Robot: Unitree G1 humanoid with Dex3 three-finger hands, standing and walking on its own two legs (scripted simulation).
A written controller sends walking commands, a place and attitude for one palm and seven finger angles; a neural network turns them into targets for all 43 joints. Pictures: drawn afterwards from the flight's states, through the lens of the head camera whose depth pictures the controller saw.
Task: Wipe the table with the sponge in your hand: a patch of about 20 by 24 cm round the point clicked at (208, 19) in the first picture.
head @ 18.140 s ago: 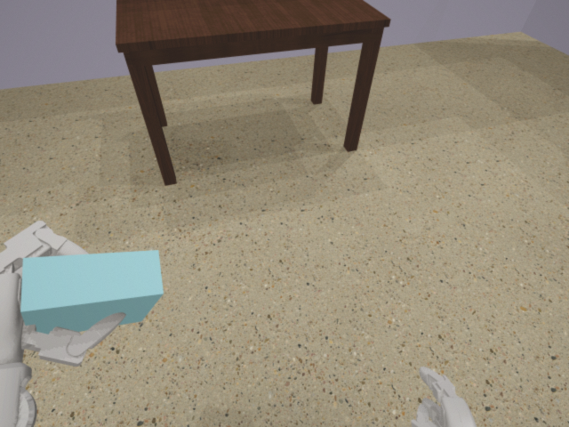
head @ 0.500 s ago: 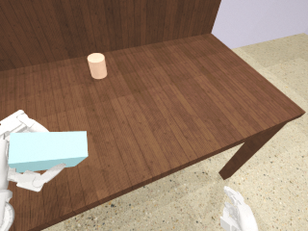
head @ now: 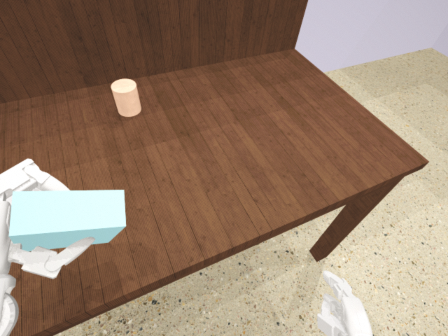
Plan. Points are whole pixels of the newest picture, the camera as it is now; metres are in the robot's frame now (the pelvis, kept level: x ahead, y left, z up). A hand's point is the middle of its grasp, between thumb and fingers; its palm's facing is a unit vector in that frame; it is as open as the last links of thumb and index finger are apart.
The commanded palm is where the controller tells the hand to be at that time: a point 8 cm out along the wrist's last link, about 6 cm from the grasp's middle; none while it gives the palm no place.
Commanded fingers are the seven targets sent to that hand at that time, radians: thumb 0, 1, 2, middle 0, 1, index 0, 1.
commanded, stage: shuffle to correct the standing spot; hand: left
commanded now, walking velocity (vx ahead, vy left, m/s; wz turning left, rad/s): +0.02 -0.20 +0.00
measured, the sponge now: (85, 221) +0.23 +0.22 +0.13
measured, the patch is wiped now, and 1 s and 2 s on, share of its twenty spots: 0.00 0.00 0.00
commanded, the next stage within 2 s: none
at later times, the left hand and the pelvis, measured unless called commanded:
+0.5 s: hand (84, 223) +0.22 +0.20 +0.15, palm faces +0.31 -0.87 -0.37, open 9.2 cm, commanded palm +0.16 +0.25 +0.17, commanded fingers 0.00 0.10 1.30 -1.20 -1.60 -1.20 -1.60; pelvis +0.00 -0.03 -0.01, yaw +0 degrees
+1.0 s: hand (81, 228) +0.21 +0.21 +0.15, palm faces +0.31 -0.87 -0.39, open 9.2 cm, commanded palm +0.15 +0.24 +0.17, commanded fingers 0.00 0.10 1.30 -1.20 -1.60 -1.20 -1.60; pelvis +0.00 -0.04 -0.01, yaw +1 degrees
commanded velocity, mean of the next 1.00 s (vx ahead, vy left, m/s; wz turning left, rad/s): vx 0.04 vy -0.20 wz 0.00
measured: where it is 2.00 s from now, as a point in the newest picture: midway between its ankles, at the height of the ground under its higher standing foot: outside the picture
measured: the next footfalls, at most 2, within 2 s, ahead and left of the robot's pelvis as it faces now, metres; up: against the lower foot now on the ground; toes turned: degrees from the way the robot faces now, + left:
none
